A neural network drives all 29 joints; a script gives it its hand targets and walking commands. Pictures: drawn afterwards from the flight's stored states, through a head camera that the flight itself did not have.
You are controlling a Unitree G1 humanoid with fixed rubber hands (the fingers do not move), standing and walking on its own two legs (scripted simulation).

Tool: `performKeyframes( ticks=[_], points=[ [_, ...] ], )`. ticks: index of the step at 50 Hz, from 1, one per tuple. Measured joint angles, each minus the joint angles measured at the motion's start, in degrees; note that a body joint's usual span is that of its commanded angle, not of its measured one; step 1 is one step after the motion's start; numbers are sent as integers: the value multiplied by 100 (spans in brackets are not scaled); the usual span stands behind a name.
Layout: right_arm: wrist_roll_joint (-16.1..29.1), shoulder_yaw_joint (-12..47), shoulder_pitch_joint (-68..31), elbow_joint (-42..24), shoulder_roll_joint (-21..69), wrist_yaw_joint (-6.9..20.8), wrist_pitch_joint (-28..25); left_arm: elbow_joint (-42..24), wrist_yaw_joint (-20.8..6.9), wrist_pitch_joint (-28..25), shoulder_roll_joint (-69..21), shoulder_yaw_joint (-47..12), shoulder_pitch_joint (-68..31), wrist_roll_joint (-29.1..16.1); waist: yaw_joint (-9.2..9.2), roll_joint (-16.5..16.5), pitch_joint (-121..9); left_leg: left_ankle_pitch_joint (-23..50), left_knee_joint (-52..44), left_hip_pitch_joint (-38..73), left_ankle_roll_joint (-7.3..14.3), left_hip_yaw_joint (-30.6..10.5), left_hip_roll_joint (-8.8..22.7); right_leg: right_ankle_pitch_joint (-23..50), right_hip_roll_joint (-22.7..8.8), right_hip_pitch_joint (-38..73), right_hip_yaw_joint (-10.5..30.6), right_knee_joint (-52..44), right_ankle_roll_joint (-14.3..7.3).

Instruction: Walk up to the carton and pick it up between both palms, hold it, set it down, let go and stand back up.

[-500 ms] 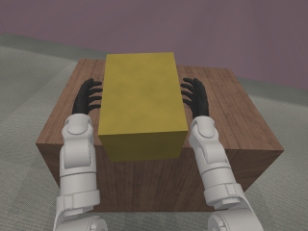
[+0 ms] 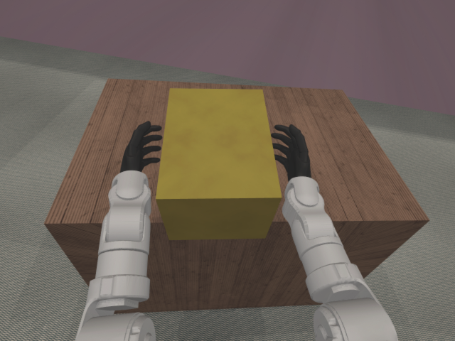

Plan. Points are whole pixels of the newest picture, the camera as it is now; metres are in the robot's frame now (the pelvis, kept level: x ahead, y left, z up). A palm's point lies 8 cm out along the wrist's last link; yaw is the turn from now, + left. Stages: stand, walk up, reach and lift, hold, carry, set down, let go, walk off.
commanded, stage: set down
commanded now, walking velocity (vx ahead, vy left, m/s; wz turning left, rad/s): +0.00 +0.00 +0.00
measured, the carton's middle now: (217, 162) +0.43 +0.01 +0.08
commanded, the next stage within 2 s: none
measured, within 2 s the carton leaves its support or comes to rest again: neither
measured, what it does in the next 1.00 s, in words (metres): stands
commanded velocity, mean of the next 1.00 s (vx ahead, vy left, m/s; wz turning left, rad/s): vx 0.00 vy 0.00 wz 0.00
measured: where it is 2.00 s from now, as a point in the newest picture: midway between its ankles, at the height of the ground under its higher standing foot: outside the picture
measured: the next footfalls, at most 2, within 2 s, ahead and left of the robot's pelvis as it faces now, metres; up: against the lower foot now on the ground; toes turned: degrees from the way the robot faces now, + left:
none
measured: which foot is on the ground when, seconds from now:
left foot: down 0.00-1.00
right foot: down 0.00-1.00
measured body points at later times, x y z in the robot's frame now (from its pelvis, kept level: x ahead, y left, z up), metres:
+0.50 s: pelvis +0.01 -0.02 +0.00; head +0.02 +0.00 +0.45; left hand +0.39 +0.14 +0.12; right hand +0.39 -0.15 +0.11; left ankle +0.00 +0.10 -0.75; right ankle -0.03 -0.10 -0.75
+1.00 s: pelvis +0.01 -0.02 +0.00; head +0.02 -0.01 +0.45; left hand +0.40 +0.15 +0.08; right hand +0.40 -0.14 +0.09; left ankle +0.00 +0.10 -0.75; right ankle -0.03 -0.10 -0.75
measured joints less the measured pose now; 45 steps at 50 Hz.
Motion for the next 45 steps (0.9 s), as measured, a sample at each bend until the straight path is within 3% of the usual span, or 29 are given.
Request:
performKeyframes(
  ticks=[9, 17, 28, 38, 45],
  points=[
    [34, -19, 149, -282, 93, 4, 250, -260, -203, 235, -121, 131, 82, 250, -96, -32, 172, -11, -115, 84, -27, -93, -26, -26, -10, 130, -85, -149, -4],
    [-248, -132, 420, -620, 221, 8, -83, -324, -263, -236, -193, 127, 207, 243, -86, 80, 115, 77, -248, -35, -52, -171, -16, 25, 10, 0, -156, -215, -15],
    [-819, -749, 154, -86, 462, 199, -199, 544, -520, -639, -289, 686, -177, 453, -71, 83, 135, 233, -511, 125, -98, -224, -5, -8, 24, 50, -203, -212, -82],
    [-1297, -1234, -37, 360, 690, 203, -674, 1422, -520, -1397, -251, 1087, -429, 515, -9, 124, -104, 410, -714, -109, -113, -213, 21, 96, 49, -256, -191, -272, -122],
    [-1730, -1774, -486, 809, 741, 311, -709, 2065, -505, -1614, -208, 1466, -874, 684, 5, 177, -135, 444, -733, -158, -102, -238, -1, 125, 31, -288, -216, -304, -115]
  ],
)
